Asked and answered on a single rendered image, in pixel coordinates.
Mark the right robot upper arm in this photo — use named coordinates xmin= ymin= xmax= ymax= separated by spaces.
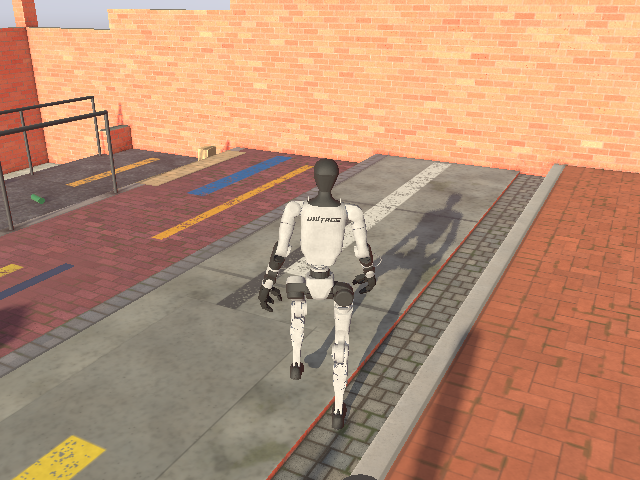
xmin=345 ymin=203 xmax=370 ymax=259

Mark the robot right thigh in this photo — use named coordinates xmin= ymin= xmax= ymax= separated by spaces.
xmin=331 ymin=281 xmax=354 ymax=363

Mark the robot left hand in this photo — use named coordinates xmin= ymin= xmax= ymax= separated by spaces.
xmin=258 ymin=285 xmax=282 ymax=312

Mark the humanoid robot head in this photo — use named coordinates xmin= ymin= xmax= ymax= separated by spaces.
xmin=307 ymin=158 xmax=341 ymax=207

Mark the robot left forearm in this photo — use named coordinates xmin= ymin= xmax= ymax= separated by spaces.
xmin=262 ymin=241 xmax=285 ymax=289

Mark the left robot upper arm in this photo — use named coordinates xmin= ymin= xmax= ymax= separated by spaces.
xmin=275 ymin=200 xmax=304 ymax=257

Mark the robot right forearm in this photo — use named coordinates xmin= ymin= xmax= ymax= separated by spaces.
xmin=359 ymin=243 xmax=375 ymax=278

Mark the robot right hand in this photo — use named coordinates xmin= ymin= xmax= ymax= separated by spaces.
xmin=352 ymin=272 xmax=376 ymax=294

